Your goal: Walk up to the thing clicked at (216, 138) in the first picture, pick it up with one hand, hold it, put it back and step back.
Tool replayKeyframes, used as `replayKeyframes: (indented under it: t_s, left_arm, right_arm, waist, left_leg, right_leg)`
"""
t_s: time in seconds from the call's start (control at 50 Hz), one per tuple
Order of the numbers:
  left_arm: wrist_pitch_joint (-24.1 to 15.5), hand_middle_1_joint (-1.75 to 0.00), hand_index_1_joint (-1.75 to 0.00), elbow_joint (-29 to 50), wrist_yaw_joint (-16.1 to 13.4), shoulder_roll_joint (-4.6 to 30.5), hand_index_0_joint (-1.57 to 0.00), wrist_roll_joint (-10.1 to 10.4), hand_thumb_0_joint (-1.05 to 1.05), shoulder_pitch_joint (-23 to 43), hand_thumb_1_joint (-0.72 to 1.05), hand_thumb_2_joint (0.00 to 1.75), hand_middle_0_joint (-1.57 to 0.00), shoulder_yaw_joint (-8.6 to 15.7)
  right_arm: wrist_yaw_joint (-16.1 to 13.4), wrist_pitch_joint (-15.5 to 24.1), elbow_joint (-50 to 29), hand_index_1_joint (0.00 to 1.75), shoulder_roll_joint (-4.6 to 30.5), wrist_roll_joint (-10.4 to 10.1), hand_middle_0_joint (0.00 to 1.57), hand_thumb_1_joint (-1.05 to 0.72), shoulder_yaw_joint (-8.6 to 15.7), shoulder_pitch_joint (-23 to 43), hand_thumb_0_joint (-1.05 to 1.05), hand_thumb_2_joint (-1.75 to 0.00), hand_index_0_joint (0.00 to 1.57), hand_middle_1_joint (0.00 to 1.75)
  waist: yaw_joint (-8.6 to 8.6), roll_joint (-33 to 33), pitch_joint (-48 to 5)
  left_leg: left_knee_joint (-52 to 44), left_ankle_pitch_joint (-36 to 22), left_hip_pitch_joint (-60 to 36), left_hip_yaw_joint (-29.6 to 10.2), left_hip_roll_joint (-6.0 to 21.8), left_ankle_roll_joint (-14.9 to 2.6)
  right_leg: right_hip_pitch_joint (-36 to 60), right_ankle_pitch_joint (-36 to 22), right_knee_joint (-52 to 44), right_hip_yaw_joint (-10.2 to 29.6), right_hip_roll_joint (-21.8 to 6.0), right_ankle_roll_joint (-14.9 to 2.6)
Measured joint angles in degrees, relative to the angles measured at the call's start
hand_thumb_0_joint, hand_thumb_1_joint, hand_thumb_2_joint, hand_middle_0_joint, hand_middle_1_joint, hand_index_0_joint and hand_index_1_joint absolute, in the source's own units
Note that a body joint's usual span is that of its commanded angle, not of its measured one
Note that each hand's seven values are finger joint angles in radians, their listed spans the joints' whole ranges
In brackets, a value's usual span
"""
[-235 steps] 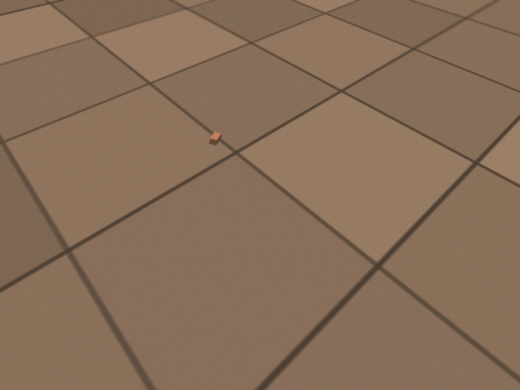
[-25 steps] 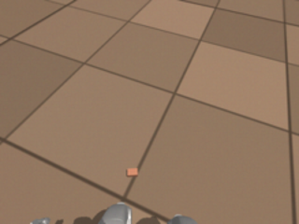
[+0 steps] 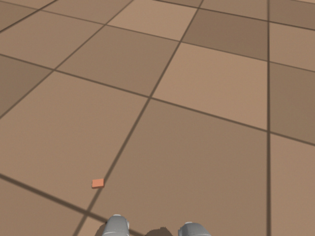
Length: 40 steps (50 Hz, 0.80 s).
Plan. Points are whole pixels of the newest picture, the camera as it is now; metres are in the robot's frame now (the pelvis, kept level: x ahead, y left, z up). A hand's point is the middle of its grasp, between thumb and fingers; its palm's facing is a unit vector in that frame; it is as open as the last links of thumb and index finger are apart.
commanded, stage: walk up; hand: left
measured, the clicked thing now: (98, 183) +0.50 +0.33 -0.69
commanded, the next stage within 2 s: stand in 1.78 s
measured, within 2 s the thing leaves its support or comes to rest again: neither
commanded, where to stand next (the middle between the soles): +0.13 +0.07 m, yaw +4 degrees
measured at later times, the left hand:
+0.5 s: hand out of the picture +0.06 +0.34 -0.11, palm faces +0.04 -0.87 -0.49, open 7.4 cm
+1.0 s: hand out of the picture +0.10 +0.30 -0.10, palm faces +0.04 -0.94 -0.35, open 7.4 cm
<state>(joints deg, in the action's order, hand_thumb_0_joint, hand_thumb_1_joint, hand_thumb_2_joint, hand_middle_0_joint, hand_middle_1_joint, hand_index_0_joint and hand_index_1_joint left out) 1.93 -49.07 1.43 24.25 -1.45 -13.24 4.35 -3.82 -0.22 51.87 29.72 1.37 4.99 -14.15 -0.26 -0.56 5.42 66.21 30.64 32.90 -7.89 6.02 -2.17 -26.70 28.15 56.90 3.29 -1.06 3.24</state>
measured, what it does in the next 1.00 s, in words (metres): steps on the spot: left foot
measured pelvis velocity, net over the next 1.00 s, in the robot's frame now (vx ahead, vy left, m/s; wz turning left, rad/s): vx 0.02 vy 0.04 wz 0.06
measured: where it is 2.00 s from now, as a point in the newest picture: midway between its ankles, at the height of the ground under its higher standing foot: outside the picture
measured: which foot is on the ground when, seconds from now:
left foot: up 0.00-0.32, down 0.34-1.00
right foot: down 0.00-1.00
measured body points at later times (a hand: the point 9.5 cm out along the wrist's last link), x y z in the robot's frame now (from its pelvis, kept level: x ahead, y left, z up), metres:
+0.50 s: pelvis +0.00 +0.02 +0.02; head +0.05 +0.03 +0.47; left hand +0.06 +0.38 -0.08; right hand +0.13 -0.28 -0.09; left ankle +0.03 +0.16 -0.68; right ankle +0.04 -0.13 -0.66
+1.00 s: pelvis +0.02 +0.04 +0.06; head +0.04 +0.05 +0.51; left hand +0.10 +0.35 -0.07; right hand +0.13 -0.26 -0.06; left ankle +0.03 +0.16 -0.68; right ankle +0.05 -0.11 -0.67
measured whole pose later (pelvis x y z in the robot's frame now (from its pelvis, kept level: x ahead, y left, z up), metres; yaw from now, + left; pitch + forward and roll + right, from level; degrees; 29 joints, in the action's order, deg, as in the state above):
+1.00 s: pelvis +0.02 +0.04 +0.06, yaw +4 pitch -2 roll -1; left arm -1.5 -63.1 -0.4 22.3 0.5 -3.1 -0.2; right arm 0.5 -0.2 63.6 19.7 -0.3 1.0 -3.4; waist 0.1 -1.4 5.3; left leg 31.5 15.4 14.0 -0.9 0.4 0.0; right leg -13.2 13.9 29.2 1.0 -2.2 2.6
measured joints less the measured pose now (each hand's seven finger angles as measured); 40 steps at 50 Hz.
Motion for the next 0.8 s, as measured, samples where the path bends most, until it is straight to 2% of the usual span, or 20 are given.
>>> replayKeyframes:
  t_s: [0.06, 0.12, 0.2, 0.3, 0.34, 0.36, 0.38, 0.42, 0.46, 0.52, 0.56, 0.62, 0.68, 0.74, 0.76, 0.8]
  left_arm:
    - [-1.31, -0.3, -0.3, -2.18, -0.31, -2.9, -0.21, -0.04, 0.01, -0.14, 0.9, 0.89, -0.21, -1.65]
    - [-3.16, -0.3, -0.3, -2.98, -1.06, -3.61, -0.21, 0.16, 0.01, -0.61, 0.9, 0.89, -0.21, -2.2]
    - [-4.68, -0.3, -0.3, -2.96, -2.91, -2.37, -0.21, 0.5, 0.01, -1.7, 0.9, 0.89, -0.22, -1.82]
    - [-5.1, -0.3, -0.3, -2.05, -4.52, 0.24, -0.21, 0.69, 0.01, -2.36, 0.9, 0.89, -0.21, -1.05]
    - [-4.65, -0.3, -0.3, -1.81, -4.64, 1.35, -0.21, 0.94, 0.01, -2.13, 0.9, 0.89, -0.21, -1.09]
    - [-4.27, -0.3, -0.3, -1.98, -4.68, 2.02, -0.21, 1.08, 0.01, -1.59, 0.9, 0.89, -0.21, -1.08]
    - [-3.81, -0.3, -0.3, -2.33, -4.76, 2.31, -0.21, 1.22, 0.01, -0.99, 0.9, 0.89, -0.21, -1.04]
    - [-3.07, -0.3, -0.3, -3.52, -4.99, 2.01, -0.21, 1.34, 0.01, 0.22, 0.9, 0.9, -0.21, -1.38]
    - [-2.97, -0.3, -0.3, -4.31, -4.76, 2.29, -0.21, 1.48, 0.01, 1.21, 0.9, 0.9, -0.21, -1.52]
    - [-3.98, -0.3, -0.3, -4.89, -4.03, 2.44, -0.21, 1.64, 0.01, 2.32, 0.9, 0.9, -0.21, -1.45]
    - [-4.67, -0.3, -0.3, -5.32, -3.66, 1.78, -0.21, 1.15, 0.01, 2.97, 0.91, 0.9, -0.21, -1.34]
    - [-4.68, -0.3, -0.3, -6.09, -2.86, 0.3, -0.21, 0.47, 0.01, 3.62, 0.91, 0.9, -0.21, -2.29]
    - [-3.81, -0.3, -0.3, -7.51, -2.29, -1.47, -0.21, 0.45, 0.01, 4.61, 0.9, 0.9, -0.21, -3.43]
    - [-3.2, -0.3, -0.3, -8.77, -1.81, -2.36, -0.21, 0.83, 0.01, 5.58, 0.9, 0.9, -0.21, -3.91]
    - [-3.3, -0.3, -0.3, -9.14, -1.76, -2.34, -0.21, 0.96, 0.01, 5.94, 0.9, 0.89, -0.21, -3.89]
    - [-3.68, -0.3, -0.3, -10.02, -1.8, -2.23, -0.21, 1.3, 0.01, 6.73, 0.9, 0.89, -0.21, -3.8]
  right_arm:
    - [1.03, 0.46, 1.17, 0.3, -0.85, -0.75, 0.2, -0.91, -0.74, 1.4, 0.01, -0.9, 0.2, 0.29]
    - [2.62, -0.12, 1.03, 0.3, -2.59, -0.26, 0.2, -0.91, -1.14, 1.85, 0.0, -0.9, 0.2, 0.29]
    - [4.35, -1.76, -0.18, 0.3, -4.72, 0.68, 0.2, -0.91, -1.2, 3.18, 0.0, -0.9, 0.2, 0.29]
    - [5.09, -2.09, -1.63, 0.3, -5.61, 0.46, 0.21, -0.9, -0.59, 5.33, 0.0, -0.9, 0.2, 0.3]
    - [5.11, -1.48, -1.95, 0.3, -5.56, 0.07, 0.21, -0.9, -0.19, 5.99, 0.0, -0.9, 0.2, 0.3]
    - [4.98, -1.0, -1.83, 0.3, -5.92, 0.04, 0.21, -0.9, 0.09, 6.5, 0.0, -0.9, 0.2, 0.3]
    - [4.91, -0.64, -1.89, 0.3, -6.17, 0.11, 0.21, -0.91, 0.13, 6.84, 0.0, -0.9, 0.2, 0.3]
    - [5.05, -0.24, -2.05, 0.3, -6.17, -0.28, 0.21, -0.91, -0.19, 6.86, 0.0, -0.9, 0.2, 0.3]
    - [4.95, -0.23, -1.89, 0.3, -7.02, -0.45, 0.21, -0.91, -0.85, 6.68, 0.0, -0.9, 0.2, 0.3]
    - [4.71, -0.43, -0.73, 0.3, -7.97, -0.94, 0.21, -0.9, -2.03, 6.35, 0.0, -0.9, 0.2, 0.3]
    - [4.55, -0.93, 0.37, 0.3, -8.03, -1.33, 0.21, -0.9, -2.56, 6.51, 0.0, -0.9, 0.2, 0.3]
    - [4.2, -1.42, 2.49, 0.3, -8.29, -1.55, 0.21, -0.9, -2.68, 6.75, 0.0, -0.9, 0.2, 0.3]
    - [4.35, -0.65, 4.53, 0.3, -7.91, -1.59, 0.21, -0.9, -2.37, 6.79, 0.0, -0.9, 0.2, 0.3]
    - [4.6, -0.01, 6.23, 0.3, -8.1, -1.2, 0.21, -0.9, -2.75, 6.35, 0.0, -0.9, 0.2, 0.3]
    - [4.66, 0.1, 6.85, 0.3, -8.35, -1.16, 0.21, -0.9, -3.04, 6.27, 0.0, -0.9, 0.2, 0.3]
    - [4.65, 0.1, 8.2, 0.3, -8.91, -1.23, 0.21, -0.9, -3.54, 6.44, 0.0, -0.9, 0.2, 0.3]
  waist:
    - [0.54, 2.19, -0.23]
    - [1.1, 2.67, 0.04]
    - [1.59, 2.79, 0.93]
    - [1.87, 2.23, 2.32]
    - [1.85, 1.55, 2.59]
    - [1.88, 0.21, 3.18]
    - [2.04, -0.66, 3.61]
    - [1.51, 0.55, 3.41]
    - [1.12, 0.69, 3.01]
    - [0.95, 0.56, 2.11]
    - [0.99, 1.14, 1.8]
    - [0.87, 0.77, 0.87]
    - [0.6, 0.12, 0.42]
    - [0.29, 0.14, -0.23]
    - [0.22, 0.01, -0.2]
    - [0.26, -0.25, -0.01]
  left_leg:
    - [-0.92, -1.85, 0.36, 4.11, -2.65, 0.41]
    - [-2.7, -2.83, -0.52, 7.45, -4.23, 0.25]
    - [-3.4, -3.29, -1.58, 7.29, -4.66, 0.67]
    - [-10.1, -2.45, -4.62, 6.45, -4.14, 1.33]
    - [-17.06, -6.4, -7.65, 7.08, -4.49, 1.32]
    - [-18.21, -7.73, -8.37, 7.92, -5.66, 2.22]
    - [-18.04, -7.85, -8.53, 8.69, -6.45, 2.62]
    - [-16.8, -7.2, -8.12, 8.03, -5.94, 2.21]
    - [-17.17, -7.31, -8.58, 7.56, -5.44, 1.93]
    - [-17.36, -7.38, -8.95, 6.9, -4.77, 2.46]
    - [-16.28, -6.78, -8.84, 6.23, -4.13, 3.0]
    - [-16.56, -4.13, -9.36, 6.13, -5.1, 1.87]
    - [-20.47, -9.42, -11.4, 7.5, -6.12, 1.87]
    - [-22.42, -9.31, -12.39, 7.6, -5.89, 1.54]
    - [-23.05, -9.48, -12.79, 7.39, -5.72, 1.55]
    - [-24.55, -10.08, -13.74, 7.01, -5.33, 1.75]
  right_leg:
    - [1.75, -1.58, -3.27, -0.81, 0.12, -1.02]
    - [3.04, -2.62, -5.79, -1.11, -0.51, -1.56]
    - [3.41, -3.57, -7.76, -1.16, -0.96, -1.74]
    - [2.52, -3.65, -7.65, -0.87, -2.74, -1.08]
    - [1.7, -2.96, -6.26, -0.42, -4.03, -0.47]
    - [1.23, -2.44, -4.91, 0.49, -5.29, -0.57]
    - [0.4, -2.83, -3.18, 1.6, -5.88, -1.65]
    - [-0.65, 2.91, 0.01, 1.63, -4.05, -3.05]
    - [-0.99, 5.2, 1.53, 0.47, -2.61, -3.7]
    - [1.74, -1.13, -5.88, -2.87, -1.39, -4.25]
    - [3.67, -6.47, -10.03, -3.72, -0.31, -3.23]
    - [4.1, -6.13, -10.21, -3.69, -1.13, -2.24]
    - [5.06, -6.48, -11.47, -2.63, -2.45, -1.31]
    - [6.23, -6.15, -13.88, -1.73, -1.4, -2.45]
    - [6.99, -7.59, -15.34, -1.69, -1.04, -2.61]
    - [8.61, -9.71, -18.26, -2.01, -0.68, -1.48]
